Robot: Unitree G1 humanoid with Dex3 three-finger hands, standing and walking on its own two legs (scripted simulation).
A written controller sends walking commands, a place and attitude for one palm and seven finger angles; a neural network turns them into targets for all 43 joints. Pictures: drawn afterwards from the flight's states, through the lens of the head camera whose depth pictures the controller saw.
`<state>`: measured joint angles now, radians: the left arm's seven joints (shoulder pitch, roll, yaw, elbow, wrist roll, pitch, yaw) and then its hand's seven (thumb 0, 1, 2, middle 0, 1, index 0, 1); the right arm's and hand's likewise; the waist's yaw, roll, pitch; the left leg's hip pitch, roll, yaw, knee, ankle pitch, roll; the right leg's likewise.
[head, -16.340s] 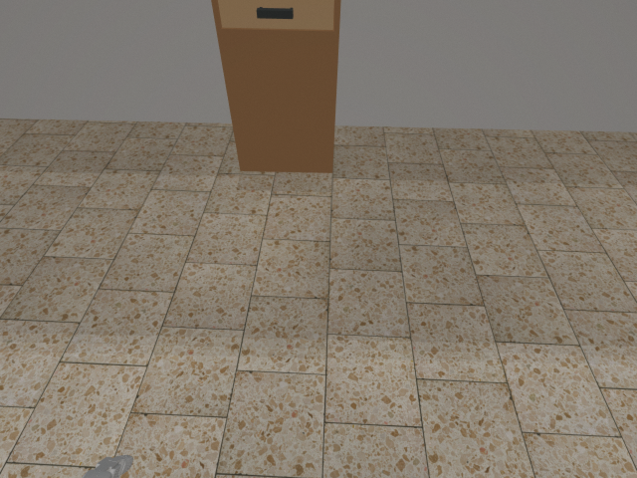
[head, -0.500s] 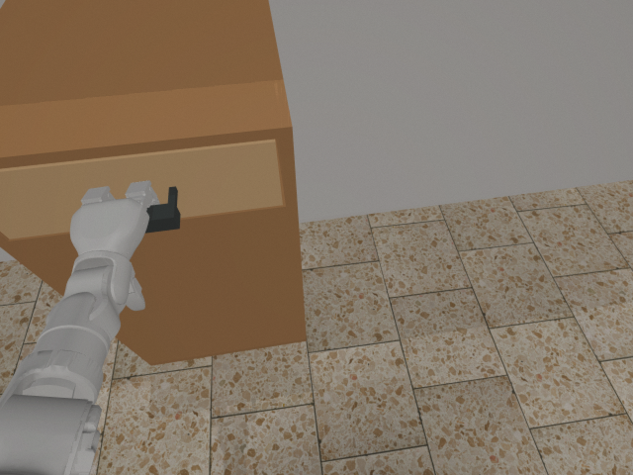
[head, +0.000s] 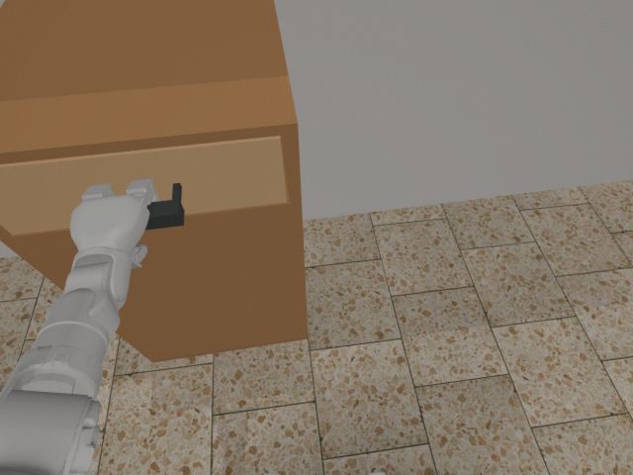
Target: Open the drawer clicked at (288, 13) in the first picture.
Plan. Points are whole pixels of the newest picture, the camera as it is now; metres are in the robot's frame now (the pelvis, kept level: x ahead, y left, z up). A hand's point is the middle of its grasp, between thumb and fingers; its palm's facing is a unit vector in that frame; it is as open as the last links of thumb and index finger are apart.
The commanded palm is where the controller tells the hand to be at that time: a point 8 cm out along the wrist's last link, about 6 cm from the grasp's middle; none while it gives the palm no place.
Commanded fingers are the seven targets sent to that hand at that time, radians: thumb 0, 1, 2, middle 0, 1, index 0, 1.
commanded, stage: close the thumb around the handle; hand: left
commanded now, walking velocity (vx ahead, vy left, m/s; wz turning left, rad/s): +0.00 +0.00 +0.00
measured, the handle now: (135, 205) +0.47 +0.27 +0.03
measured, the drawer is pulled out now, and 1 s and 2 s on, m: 0.00 0.08 0.21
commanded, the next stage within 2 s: pull the drawer open in 0.24 s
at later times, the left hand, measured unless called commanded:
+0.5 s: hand (131, 244) +0.42 +0.27 +0.01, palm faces -0.02 -0.04 -1.00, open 5.9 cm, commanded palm +0.37 +0.26 +0.07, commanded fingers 0.00 0.90 0.90 -0.40 -1.35 -0.40 -1.35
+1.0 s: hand (125, 294) +0.34 +0.26 +0.01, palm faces -0.01 -0.05 -1.00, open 5.9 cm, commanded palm +0.31 +0.25 +0.07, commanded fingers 0.00 0.90 0.90 -0.40 -1.35 -0.40 -1.35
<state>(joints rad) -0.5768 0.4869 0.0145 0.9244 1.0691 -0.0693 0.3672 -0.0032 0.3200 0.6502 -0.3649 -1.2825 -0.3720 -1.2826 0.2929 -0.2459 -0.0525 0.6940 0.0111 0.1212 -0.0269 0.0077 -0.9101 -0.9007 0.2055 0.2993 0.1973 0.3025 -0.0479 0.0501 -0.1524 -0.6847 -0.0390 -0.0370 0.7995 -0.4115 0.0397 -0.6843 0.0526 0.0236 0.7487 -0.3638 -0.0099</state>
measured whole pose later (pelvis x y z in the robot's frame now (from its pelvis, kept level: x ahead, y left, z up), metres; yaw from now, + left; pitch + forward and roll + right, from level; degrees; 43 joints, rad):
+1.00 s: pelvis +0.02 +0.00 +0.01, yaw +0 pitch +12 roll -1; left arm -0.14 0.39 -0.06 0.45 1.03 0.06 0.36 0.01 0.66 0.79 -0.30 -1.35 -0.41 -1.34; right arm 0.19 -0.24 -0.04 0.64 0.01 0.10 -0.02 0.01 -0.91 -0.90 0.20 0.30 0.20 0.30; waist 0.00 0.06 -0.14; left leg -0.53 -0.04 -0.03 0.73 -0.42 0.04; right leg -0.54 0.04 0.03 0.69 -0.37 -0.01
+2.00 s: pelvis +0.00 -0.01 +0.01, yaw +0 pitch +7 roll +0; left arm 0.30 0.35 -0.07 0.07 1.04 0.07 0.39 0.03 0.64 0.79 -0.31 -1.35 -0.41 -1.34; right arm 0.09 -0.21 -0.02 0.62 -0.02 0.06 -0.02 0.01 -0.91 -0.90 0.20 0.30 0.20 0.30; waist 0.06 0.05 -0.11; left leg -0.45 -0.04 -0.02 0.74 -0.41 0.02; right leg -0.48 0.05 0.04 0.75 -0.39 -0.03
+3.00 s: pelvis +0.00 -0.02 -0.01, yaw -1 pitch +8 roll +0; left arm 0.75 0.36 -0.04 -0.25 1.02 0.03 0.46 0.05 0.62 0.74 -0.31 -1.35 -0.41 -1.34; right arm 0.12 -0.22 0.00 0.53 -0.04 0.09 0.05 0.01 -0.91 -0.90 0.20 0.30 0.20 0.30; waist 0.08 0.05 -0.14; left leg -0.53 -0.03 0.00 0.85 -0.47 0.02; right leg -0.57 0.07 0.05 0.86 -0.44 -0.03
